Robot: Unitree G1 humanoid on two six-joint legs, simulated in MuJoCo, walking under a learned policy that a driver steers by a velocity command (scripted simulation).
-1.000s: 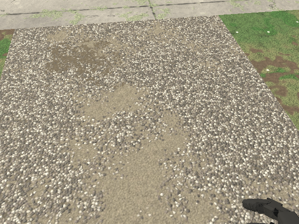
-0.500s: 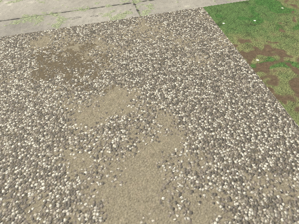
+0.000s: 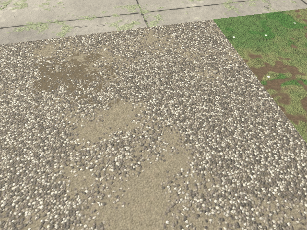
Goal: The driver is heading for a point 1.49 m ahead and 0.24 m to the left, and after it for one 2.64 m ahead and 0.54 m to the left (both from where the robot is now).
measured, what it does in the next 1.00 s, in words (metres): walks ahead: right foot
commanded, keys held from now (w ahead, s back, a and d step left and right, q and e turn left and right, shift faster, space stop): w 1.00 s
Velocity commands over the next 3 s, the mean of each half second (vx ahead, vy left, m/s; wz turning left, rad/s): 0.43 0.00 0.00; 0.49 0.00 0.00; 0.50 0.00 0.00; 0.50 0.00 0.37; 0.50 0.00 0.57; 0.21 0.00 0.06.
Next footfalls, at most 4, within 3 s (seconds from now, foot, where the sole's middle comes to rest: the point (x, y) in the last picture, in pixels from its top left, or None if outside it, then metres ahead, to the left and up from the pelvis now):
0.46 right None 0.38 -0.15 -0.78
1.02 left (140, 205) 0.66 0.10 -0.78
1.56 right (187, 149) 0.98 -0.13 -0.78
2.12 left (136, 114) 1.23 0.16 -0.78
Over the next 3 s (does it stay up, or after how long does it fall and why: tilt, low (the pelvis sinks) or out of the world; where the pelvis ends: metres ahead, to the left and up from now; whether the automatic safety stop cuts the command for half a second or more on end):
stays up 1.45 0.17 -0.01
